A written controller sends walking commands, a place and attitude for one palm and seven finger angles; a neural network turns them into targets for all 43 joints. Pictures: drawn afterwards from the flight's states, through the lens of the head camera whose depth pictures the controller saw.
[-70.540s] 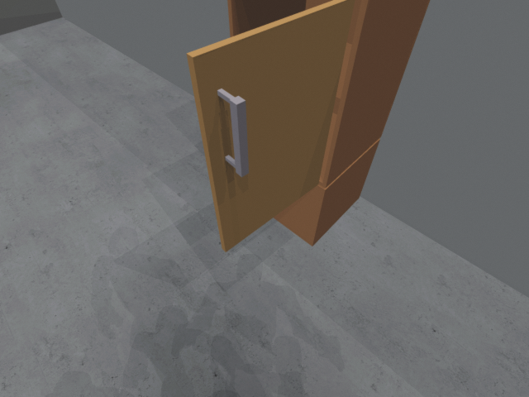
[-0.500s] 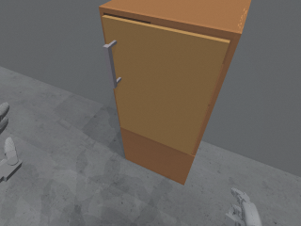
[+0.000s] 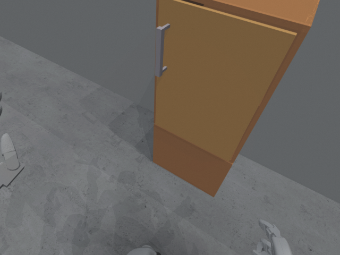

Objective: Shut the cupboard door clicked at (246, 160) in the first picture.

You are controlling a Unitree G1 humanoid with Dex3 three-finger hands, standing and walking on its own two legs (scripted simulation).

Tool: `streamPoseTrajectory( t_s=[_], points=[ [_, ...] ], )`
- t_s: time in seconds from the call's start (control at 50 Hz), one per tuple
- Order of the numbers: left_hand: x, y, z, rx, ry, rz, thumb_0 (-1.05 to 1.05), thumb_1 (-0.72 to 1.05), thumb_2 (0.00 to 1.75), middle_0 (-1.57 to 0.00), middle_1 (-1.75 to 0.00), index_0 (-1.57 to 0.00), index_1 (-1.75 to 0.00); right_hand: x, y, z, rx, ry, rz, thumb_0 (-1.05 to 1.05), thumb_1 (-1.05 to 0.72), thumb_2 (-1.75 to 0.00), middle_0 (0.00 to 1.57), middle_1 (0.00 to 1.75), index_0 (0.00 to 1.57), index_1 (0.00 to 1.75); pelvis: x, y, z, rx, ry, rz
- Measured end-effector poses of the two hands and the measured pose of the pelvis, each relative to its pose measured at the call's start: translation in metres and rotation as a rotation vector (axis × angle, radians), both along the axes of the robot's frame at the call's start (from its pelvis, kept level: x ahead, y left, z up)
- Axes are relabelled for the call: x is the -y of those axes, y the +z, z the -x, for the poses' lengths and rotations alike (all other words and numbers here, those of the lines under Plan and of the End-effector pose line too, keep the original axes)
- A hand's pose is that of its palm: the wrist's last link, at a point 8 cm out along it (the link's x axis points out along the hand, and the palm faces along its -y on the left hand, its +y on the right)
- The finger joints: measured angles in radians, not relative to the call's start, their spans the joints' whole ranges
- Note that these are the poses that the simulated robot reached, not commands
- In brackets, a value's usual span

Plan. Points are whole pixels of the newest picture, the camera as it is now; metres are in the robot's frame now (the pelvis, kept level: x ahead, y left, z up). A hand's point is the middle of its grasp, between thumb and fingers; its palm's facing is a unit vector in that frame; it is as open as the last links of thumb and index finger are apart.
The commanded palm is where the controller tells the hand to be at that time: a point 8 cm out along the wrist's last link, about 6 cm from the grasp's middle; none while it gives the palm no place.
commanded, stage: step back with the hand held close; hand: left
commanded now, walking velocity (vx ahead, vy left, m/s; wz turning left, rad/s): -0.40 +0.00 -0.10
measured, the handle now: (162, 51) +0.74 +0.08 +0.11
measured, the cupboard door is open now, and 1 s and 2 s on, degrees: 0 0 0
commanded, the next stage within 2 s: stop stepping back and stand still in 0.24 s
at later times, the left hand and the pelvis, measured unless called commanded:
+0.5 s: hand out of the picture +0.12 +0.27 +0.20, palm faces +0.25 -0.89 -0.37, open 7.4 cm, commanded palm +0.04 +0.32 +0.20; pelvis -0.14 +0.04 -0.01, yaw -7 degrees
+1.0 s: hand out of the picture -0.04 +0.33 +0.23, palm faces +0.19 -0.87 -0.46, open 7.4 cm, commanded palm -0.08 +0.40 +0.20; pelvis -0.26 +0.12 +0.04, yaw -9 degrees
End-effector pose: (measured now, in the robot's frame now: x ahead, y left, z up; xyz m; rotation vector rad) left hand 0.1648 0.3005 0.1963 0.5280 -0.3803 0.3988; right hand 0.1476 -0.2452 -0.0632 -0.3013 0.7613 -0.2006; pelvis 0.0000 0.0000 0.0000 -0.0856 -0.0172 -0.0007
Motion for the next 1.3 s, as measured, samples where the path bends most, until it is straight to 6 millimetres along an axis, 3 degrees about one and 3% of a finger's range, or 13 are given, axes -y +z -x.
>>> streamPoseTrajectory(
  t_s=[0.12, 0.3, 0.4, 0.5, 0.62, 0.68, 0.8, 0.86, 0.96, 1.06, 1.16, 1.22, 1.3],
  points=[
    [-0.018, 0.014, 0.014, 0.015, -0.007, 0.0, 0.02, 0.89, 0.9, -0.22, -0.3, -0.22, -0.3, -0.021, 0.018, 0.011, 0.052, 0.008, -0.037, 0.02, -0.91, -0.9, 0.21, 0.3, 0.2, 0.3, -0.007, 0.011, 0.02, -0.048, -0.034, 0.029],
    [0.004, 0.007, 0.047, 0.025, -0.157, 0.0, 0.01, 0.89, 0.9, -0.21, -0.3, -0.21, -0.3, -0.032, 0.019, 0.043, 0.134, 0.042, -0.056, 0.01, -0.9, -0.9, 0.21, 0.3, 0.21, 0.3, -0.014, 0.0, 0.081, -0.116, -0.162, -0.043],
    [0.007, 0.009, 0.058, 0.057, -0.275, -0.023, 0.01, 0.89, 0.9, -0.22, -0.3, -0.22, -0.3, -0.029, 0.007, 0.104, 0.106, -0.078, -0.033, 0.01, -0.91, -0.9, 0.21, 0.3, 0.21, 0.3, -0.029, -0.007, 0.101, -0.018, -0.189, 0.008],
    [-0.013, 0.011, 0.08, 0.089, -0.28, 0.0, 0.01, 0.89, 0.9, -0.22, -0.3, -0.22, -0.31, -0.028, 0.004, 0.174, 0.106, -0.18, -0.011, 0.02, -0.91, -0.9, 0.21, 0.3, 0.2, 0.3, -0.041, -0.014, 0.137, 0.042, -0.12, 0.025],
    [-0.06, 0.007, 0.175, 0.023, -0.163, -0.02, 0.01, 0.89, 0.9, -0.22, -0.3, -0.22, -0.31, -0.041, 0.003, 0.254, -0.037, -0.223, 0.002, 0.02, -0.91, -0.9, 0.21, 0.3, 0.2, 0.3, -0.062, -0.004, 0.177, 0.013, -0.117, -0.024],
    [-0.087, 0.006, 0.204, 0.062, -0.085, 0.013, 0.01, 0.89, 0.9, -0.22, -0.3, -0.22, -0.31, -0.056, 0.01, 0.278, -0.09, -0.198, 0.054, 0.02, -0.91, -0.9, 0.21, 0.3, 0.2, 0.3, -0.079, 0.003, 0.187, -0.025, -0.154, -0.029],
    [-0.12, -0.005, 0.193, 0.144, -0.035, 0.157, 0.01, 0.89, 0.9, -0.21, -0.3, -0.21, -0.3, -0.101, 0.003, 0.293, -0.038, -0.135, 0.054, 0.02, -0.91, -0.9, 0.2, 0.3, 0.2, 0.3, -0.119, -0.002, 0.239, 0.024, -0.124, -0.033],
    [-0.107, 0.009, 0.192, 0.097, -0.131, 0.13, 0.02, 0.9, 0.9, -0.2, -0.3, -0.2, -0.3, -0.133, 0.018, 0.301, 0.03, -0.136, -0.043, 0.02, -0.91, -0.9, 0.2, 0.3, 0.2, 0.3, -0.122, 0.014, 0.254, 0.038, -0.125, -0.026],
    [-0.075, 0.038, 0.223, 0.032, -0.319, 0.001, 0.02, 0.9, 0.9, -0.21, -0.3, -0.21, -0.3, -0.157, 0.037, 0.313, 0.058, -0.141, -0.13, 0.02, -0.9, -0.9, 0.21, 0.3, 0.21, 0.3, -0.123, 0.035, 0.262, 0.015, -0.155, -0.016],
    [-0.089, 0.051, 0.244, -0.067, -0.232, -0.126, 0.01, 0.89, 0.9, -0.22, -0.3, -0.22, -0.31, -0.148, 0.033, 0.319, 0.009, -0.144, -0.126, 0.02, -0.9, -0.9, 0.21, 0.3, 0.21, 0.3, -0.119, 0.043, 0.267, -0.017, -0.161, -0.015],
    [-0.106, 0.038, 0.254, -0.134, -0.017, -0.101, 0.01, 0.89, 0.9, -0.22, -0.3, -0.22, -0.31, -0.119, 0.014, 0.317, 0.009, -0.133, -0.113, 0.02, -0.9, -0.9, 0.21, 0.3, 0.21, 0.3, -0.106, 0.032, 0.274, -0.025, -0.131, -0.053],
    [-0.095, 0.015, 0.262, -0.143, 0.03, -0.043, 0.01, 0.89, 0.9, -0.21, -0.3, -0.21, -0.3, -0.096, -0.006, 0.313, 0.011, -0.113, -0.099, 0.02, -0.9, -0.9, 0.21, 0.3, 0.21, 0.3, -0.099, 0.013, 0.281, -0.02, -0.128, -0.083],
    [-0.071, -0.004, 0.266, -0.136, -0.003, 0.088, 0.02, 0.89, 0.9, -0.21, -0.3, -0.21, -0.3, -0.075, -0.009, 0.316, -0.029, -0.122, -0.071, 0.02, -0.91, -0.9, 0.21, 0.3, 0.2, 0.3, -0.093, 0.015, 0.274, 0.011, -0.118, -0.087]
  ],
)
